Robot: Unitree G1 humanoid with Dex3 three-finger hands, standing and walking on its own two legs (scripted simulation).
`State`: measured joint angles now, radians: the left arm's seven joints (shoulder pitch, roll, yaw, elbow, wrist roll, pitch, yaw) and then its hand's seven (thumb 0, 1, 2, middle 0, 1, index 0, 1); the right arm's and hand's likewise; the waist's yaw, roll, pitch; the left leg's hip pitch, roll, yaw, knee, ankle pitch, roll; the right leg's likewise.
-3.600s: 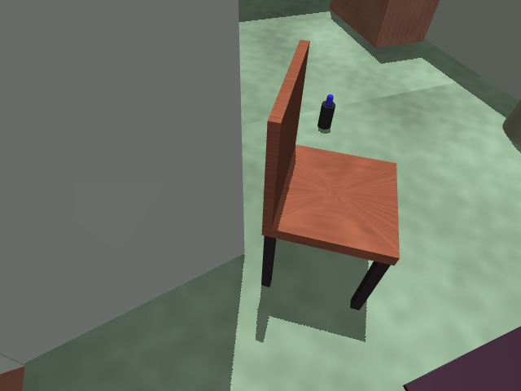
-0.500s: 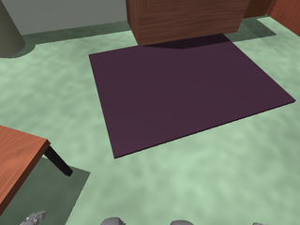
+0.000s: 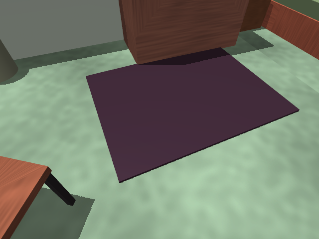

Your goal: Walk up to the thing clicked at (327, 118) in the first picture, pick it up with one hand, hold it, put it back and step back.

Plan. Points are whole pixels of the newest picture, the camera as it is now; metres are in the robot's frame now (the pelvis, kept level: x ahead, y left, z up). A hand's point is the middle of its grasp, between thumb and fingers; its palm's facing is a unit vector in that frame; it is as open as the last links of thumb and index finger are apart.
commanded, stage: walk up
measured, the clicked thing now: out of the picture +0.42 +1.70 -0.66
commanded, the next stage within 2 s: stand in 0.46 s
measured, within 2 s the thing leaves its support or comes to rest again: neither
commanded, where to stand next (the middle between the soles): +0.07 +0.01 m, yaw +1 degrees
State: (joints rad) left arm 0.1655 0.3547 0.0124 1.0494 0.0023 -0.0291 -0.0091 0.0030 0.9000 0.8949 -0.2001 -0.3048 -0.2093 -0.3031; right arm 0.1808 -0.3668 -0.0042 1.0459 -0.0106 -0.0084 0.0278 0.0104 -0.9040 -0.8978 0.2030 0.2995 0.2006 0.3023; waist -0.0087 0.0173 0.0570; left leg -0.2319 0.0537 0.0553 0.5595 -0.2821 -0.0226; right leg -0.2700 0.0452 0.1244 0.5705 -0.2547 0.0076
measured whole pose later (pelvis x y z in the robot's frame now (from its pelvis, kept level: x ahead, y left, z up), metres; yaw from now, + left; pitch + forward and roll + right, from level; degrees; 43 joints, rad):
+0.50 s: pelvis +0.01 +0.01 +0.01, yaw -2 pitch -2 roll +1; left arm 0.06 0.34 0.00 1.13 0.00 -0.02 0.00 0.00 0.90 0.90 -0.20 -0.30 -0.21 -0.30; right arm 0.05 -0.37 -0.03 1.12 0.00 0.00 0.02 0.01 -0.91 -0.90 0.20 0.30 0.20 0.30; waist -0.02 0.00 0.07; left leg -0.13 0.05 0.10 0.40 -0.23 -0.02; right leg -0.19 0.04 0.16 0.43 -0.20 0.02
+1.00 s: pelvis +0.01 +0.00 +0.02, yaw +0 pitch -2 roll +0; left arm 0.10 0.35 0.00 1.14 0.01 -0.02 -0.01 0.00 0.90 0.90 -0.20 -0.30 -0.21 -0.30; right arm 0.09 -0.35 -0.02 1.15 -0.01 0.00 0.02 0.01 -0.91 -0.90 0.20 0.30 0.20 0.30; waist -0.01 0.00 0.06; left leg -0.12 0.04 0.05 0.34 -0.18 -0.02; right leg -0.15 0.02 0.12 0.35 -0.16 0.02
